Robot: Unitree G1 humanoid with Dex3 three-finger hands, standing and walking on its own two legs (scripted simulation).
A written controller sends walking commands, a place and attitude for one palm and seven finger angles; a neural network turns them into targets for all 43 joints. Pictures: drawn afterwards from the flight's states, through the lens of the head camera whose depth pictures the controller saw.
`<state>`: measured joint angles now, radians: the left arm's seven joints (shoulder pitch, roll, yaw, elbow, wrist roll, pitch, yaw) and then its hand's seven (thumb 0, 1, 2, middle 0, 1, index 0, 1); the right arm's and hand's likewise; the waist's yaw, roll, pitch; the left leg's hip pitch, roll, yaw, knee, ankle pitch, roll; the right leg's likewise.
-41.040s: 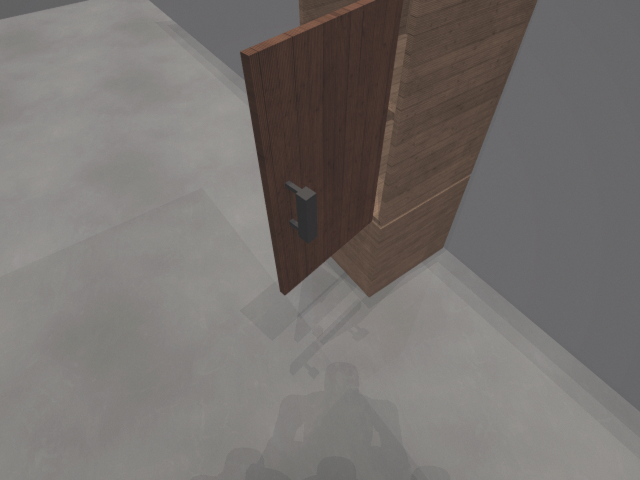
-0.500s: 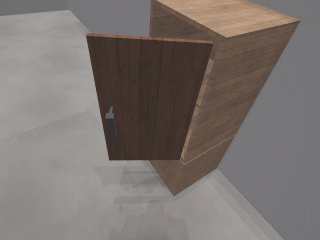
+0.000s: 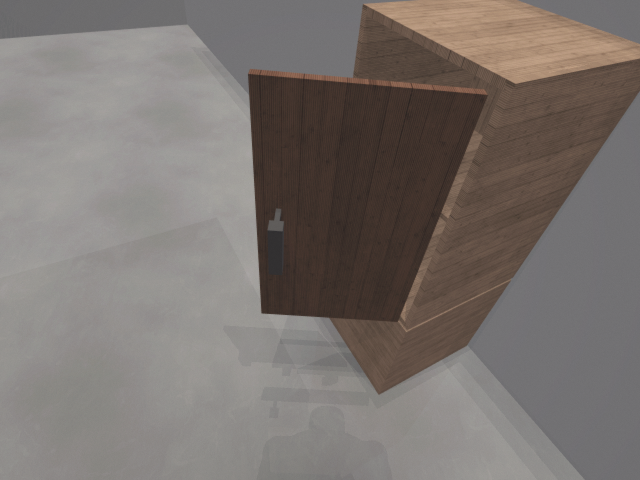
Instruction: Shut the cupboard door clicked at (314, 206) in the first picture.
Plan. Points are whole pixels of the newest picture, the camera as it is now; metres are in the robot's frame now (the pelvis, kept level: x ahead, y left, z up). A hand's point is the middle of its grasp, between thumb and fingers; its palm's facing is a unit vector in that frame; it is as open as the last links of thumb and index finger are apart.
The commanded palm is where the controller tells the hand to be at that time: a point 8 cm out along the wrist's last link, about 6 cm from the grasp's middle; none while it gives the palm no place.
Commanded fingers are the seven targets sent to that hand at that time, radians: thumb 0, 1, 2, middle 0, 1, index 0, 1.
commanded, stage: come to a stop and stand still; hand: left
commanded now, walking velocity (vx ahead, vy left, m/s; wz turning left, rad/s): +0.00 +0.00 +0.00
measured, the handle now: (277, 241) +0.54 +0.12 -0.05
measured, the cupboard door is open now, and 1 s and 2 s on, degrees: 60 60 60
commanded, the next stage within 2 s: look again from close up in 1.00 s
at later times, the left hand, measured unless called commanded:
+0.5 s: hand out of the picture -0.11 +0.20 -0.22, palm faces +0.07 -0.99 -0.14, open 7.4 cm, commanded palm none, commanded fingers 0.00 0.90 0.90 -0.20 -0.30 -0.20 -0.30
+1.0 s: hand out of the picture +0.01 +0.22 -0.17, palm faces -0.13 -0.99 -0.09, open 7.4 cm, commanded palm none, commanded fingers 0.00 0.90 0.90 -0.20 -0.30 -0.20 -0.30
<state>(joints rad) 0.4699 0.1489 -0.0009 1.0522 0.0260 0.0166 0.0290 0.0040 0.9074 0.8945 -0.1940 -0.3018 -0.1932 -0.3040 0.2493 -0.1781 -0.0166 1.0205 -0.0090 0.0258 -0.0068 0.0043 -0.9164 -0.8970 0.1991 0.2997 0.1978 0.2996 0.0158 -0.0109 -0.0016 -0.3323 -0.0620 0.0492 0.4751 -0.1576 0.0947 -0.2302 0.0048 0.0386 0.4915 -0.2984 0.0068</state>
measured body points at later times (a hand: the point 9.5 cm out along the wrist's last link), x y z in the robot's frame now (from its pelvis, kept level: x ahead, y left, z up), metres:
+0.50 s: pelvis -0.07 +0.04 -0.02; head -0.10 +0.08 +0.42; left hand -0.12 +0.25 -0.20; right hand -0.03 -0.21 -0.14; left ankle -0.09 +0.10 -0.74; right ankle +0.04 -0.16 -0.73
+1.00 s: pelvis -0.10 +0.07 +0.02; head -0.08 +0.12 +0.47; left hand +0.01 +0.27 -0.16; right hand -0.22 -0.12 -0.11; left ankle -0.09 +0.10 -0.74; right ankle -0.11 -0.11 -0.67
